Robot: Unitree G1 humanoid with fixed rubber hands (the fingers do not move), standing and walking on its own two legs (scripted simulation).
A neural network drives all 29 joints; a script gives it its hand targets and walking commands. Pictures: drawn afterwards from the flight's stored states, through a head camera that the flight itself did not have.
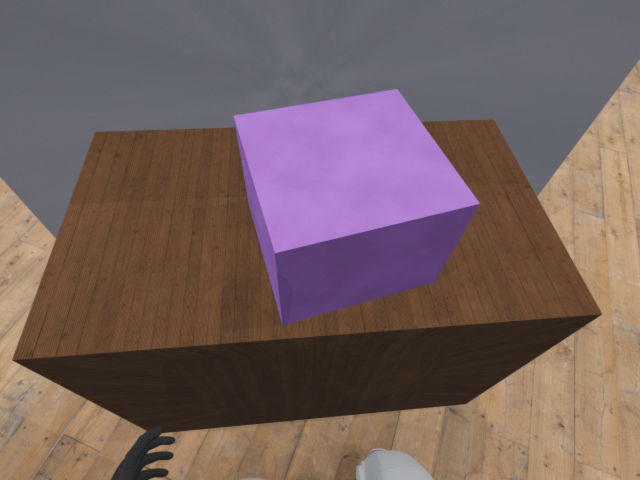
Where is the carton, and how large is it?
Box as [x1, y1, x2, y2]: [234, 89, 479, 324]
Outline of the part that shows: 397,89 234,116 249,207 282,324 434,282 479,204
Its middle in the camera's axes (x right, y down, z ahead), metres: +0.04 -0.06 +0.62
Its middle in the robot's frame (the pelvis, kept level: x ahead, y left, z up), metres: +0.50 -0.04 -0.01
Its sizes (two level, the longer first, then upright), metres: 0.270 0.257 0.208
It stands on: a pedestal, 0.65 m high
